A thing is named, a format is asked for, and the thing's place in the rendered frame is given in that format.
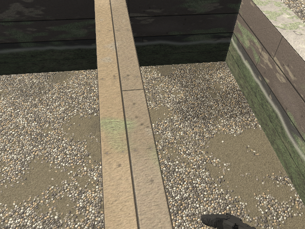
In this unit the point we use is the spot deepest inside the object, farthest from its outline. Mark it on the right robot hand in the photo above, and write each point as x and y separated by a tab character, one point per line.
221	221

